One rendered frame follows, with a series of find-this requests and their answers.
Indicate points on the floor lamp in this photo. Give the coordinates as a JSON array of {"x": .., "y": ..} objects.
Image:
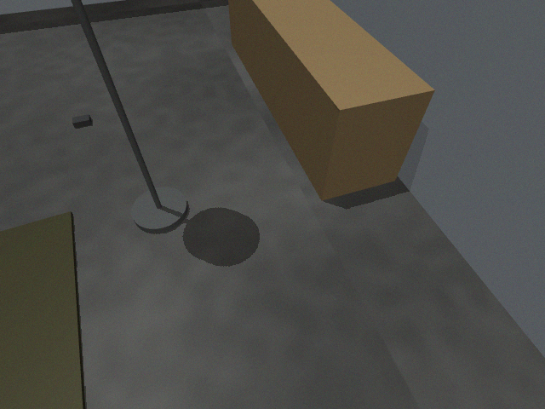
[{"x": 159, "y": 209}]

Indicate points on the small box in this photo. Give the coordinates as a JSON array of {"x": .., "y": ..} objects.
[{"x": 81, "y": 121}]

